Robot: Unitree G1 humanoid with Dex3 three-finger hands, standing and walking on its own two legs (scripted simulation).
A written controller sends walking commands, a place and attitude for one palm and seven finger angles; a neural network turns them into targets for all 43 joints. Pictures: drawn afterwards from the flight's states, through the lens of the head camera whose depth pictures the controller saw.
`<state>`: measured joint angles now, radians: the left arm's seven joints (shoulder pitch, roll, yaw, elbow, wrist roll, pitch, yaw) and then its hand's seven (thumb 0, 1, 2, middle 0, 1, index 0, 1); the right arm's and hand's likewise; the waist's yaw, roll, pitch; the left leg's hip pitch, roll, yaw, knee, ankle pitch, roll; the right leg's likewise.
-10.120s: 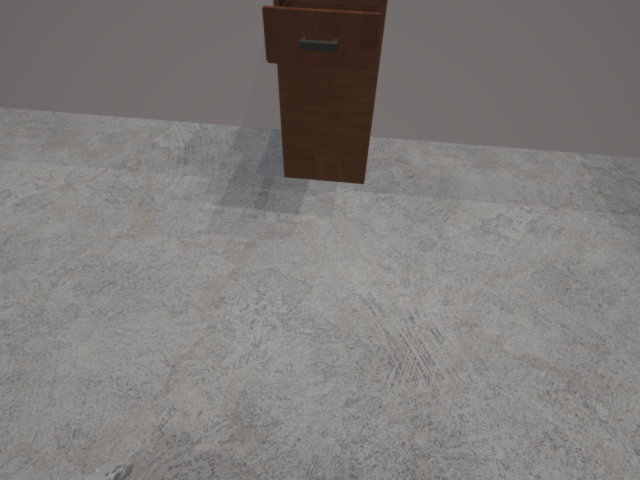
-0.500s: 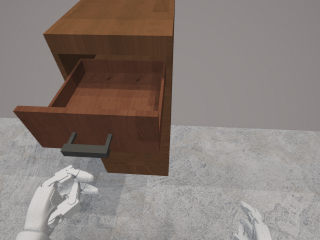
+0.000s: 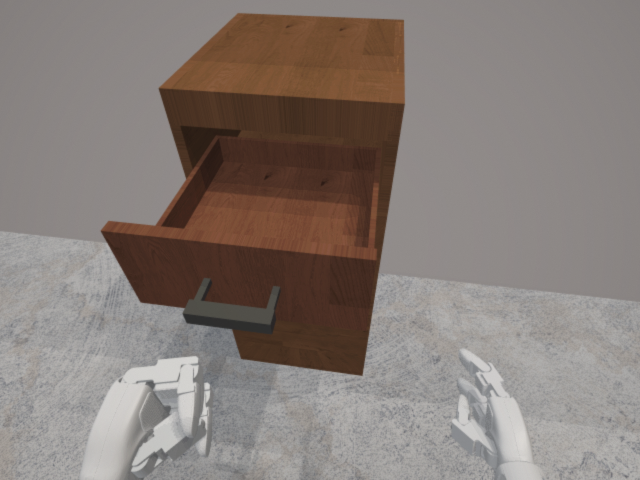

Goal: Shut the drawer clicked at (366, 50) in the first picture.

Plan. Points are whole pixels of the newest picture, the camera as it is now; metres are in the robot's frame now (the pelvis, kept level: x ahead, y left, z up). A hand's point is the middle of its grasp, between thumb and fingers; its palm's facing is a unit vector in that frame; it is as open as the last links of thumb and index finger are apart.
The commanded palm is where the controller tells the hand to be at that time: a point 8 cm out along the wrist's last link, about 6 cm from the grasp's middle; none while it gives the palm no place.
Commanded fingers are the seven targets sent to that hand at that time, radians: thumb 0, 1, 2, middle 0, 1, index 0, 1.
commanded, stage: raise the hand and make a fist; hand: left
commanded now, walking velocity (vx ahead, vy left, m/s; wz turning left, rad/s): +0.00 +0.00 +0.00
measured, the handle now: (235, 303) +0.33 +0.15 +0.05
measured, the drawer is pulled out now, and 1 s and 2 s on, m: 0.27 0.27 0.27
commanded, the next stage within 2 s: bring the fist close to the handle in 0.62 s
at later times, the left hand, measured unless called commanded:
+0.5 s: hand (197, 428) +0.14 +0.12 +0.14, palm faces -0.03 -0.99 -0.11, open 3.3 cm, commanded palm +0.10 +0.18 +0.15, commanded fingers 0.00 0.90 0.90 -1.40 -1.60 -1.40 -1.60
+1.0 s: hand (201, 406) +0.17 +0.13 +0.11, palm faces -0.02 -1.00 -0.06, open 3.3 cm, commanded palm +0.13 +0.19 +0.12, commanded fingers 0.00 0.90 0.90 -1.40 -1.60 -1.40 -1.60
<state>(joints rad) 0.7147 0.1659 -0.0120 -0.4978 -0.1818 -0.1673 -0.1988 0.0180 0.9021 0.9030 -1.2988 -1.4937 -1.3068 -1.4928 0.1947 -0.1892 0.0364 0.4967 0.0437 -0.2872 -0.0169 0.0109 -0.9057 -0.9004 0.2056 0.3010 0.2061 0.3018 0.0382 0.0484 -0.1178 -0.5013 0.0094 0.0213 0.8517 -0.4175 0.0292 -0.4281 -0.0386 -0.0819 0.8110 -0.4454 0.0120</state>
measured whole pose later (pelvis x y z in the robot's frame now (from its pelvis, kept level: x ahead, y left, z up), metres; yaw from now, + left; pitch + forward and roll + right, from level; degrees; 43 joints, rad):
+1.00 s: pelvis +0.01 -0.04 +0.01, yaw +1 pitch +2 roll +0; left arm 0.59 0.21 0.14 -0.30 -0.27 -0.17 -0.30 0.02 0.90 0.90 -1.40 -1.60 -1.40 -1.60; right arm 0.22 -0.26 0.03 0.60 0.05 -0.39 -0.07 0.01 -0.91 -0.90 0.21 0.30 0.21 0.30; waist 0.04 0.05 -0.08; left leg -0.40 0.04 -0.01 0.73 -0.36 -0.02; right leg -0.33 0.00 -0.11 0.71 -0.41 -0.04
